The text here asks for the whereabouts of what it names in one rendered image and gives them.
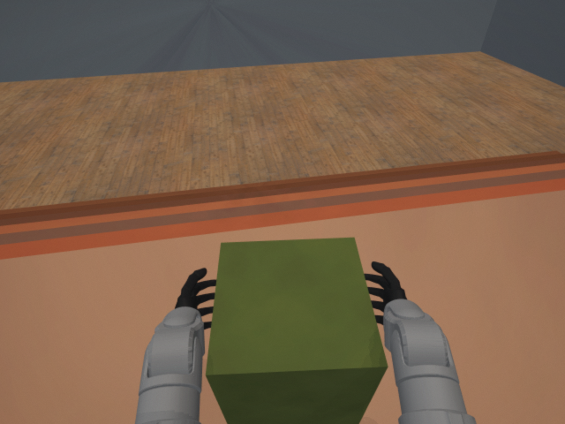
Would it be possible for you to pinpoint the left robot hand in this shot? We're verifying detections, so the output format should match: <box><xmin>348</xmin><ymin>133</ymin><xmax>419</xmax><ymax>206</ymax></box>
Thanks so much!
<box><xmin>175</xmin><ymin>268</ymin><xmax>216</xmax><ymax>329</ymax></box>

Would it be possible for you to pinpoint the right robot hand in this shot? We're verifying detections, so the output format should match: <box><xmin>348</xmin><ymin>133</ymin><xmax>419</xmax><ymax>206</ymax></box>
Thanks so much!
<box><xmin>364</xmin><ymin>261</ymin><xmax>407</xmax><ymax>325</ymax></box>

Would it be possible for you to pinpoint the carton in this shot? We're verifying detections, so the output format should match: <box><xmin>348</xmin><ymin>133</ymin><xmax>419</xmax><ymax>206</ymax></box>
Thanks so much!
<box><xmin>206</xmin><ymin>238</ymin><xmax>388</xmax><ymax>424</ymax></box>

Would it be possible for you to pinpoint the robot left forearm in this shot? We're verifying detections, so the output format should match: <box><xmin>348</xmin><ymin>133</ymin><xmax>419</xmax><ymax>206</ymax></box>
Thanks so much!
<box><xmin>135</xmin><ymin>307</ymin><xmax>205</xmax><ymax>424</ymax></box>

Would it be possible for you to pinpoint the robot right forearm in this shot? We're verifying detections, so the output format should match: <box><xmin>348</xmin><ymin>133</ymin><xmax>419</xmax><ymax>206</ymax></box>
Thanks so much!
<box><xmin>383</xmin><ymin>299</ymin><xmax>477</xmax><ymax>424</ymax></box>

